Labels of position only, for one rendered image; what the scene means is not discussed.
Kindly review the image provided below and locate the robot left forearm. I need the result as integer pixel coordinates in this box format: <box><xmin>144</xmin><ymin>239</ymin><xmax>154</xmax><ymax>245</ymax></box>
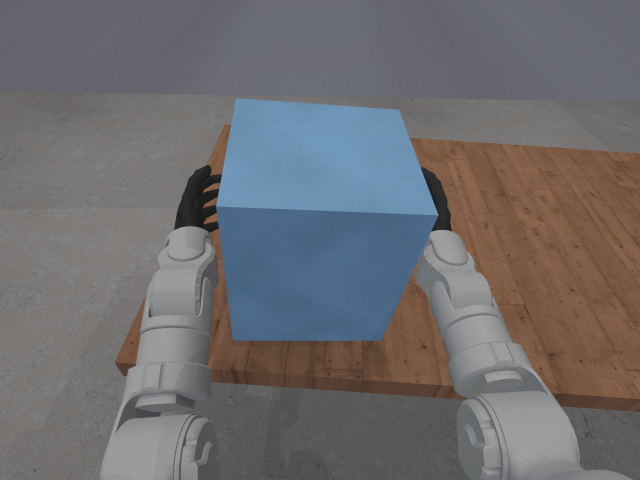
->
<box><xmin>100</xmin><ymin>226</ymin><xmax>219</xmax><ymax>480</ymax></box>

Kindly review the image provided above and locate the right robot upper arm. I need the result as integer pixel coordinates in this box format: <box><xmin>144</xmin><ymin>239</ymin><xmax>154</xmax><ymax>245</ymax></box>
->
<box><xmin>457</xmin><ymin>391</ymin><xmax>633</xmax><ymax>480</ymax></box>

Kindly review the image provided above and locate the left robot hand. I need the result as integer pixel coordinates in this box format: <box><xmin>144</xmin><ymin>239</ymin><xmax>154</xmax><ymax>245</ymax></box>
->
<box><xmin>174</xmin><ymin>165</ymin><xmax>222</xmax><ymax>233</ymax></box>

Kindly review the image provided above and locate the left robot upper arm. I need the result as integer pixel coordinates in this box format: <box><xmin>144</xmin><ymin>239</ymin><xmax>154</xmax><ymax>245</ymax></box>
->
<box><xmin>102</xmin><ymin>414</ymin><xmax>220</xmax><ymax>480</ymax></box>

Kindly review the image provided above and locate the right robot hand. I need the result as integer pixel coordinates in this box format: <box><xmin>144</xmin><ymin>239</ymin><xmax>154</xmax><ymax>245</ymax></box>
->
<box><xmin>421</xmin><ymin>167</ymin><xmax>452</xmax><ymax>232</ymax></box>

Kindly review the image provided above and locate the robot right forearm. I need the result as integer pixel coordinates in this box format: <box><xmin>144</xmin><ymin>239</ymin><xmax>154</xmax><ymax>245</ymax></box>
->
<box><xmin>415</xmin><ymin>230</ymin><xmax>580</xmax><ymax>463</ymax></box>

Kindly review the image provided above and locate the table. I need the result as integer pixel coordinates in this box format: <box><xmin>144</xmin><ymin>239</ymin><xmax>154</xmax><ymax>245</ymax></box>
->
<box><xmin>115</xmin><ymin>125</ymin><xmax>640</xmax><ymax>412</ymax></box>

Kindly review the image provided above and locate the carton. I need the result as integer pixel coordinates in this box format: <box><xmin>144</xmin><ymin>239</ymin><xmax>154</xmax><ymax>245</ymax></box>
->
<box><xmin>216</xmin><ymin>98</ymin><xmax>439</xmax><ymax>341</ymax></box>

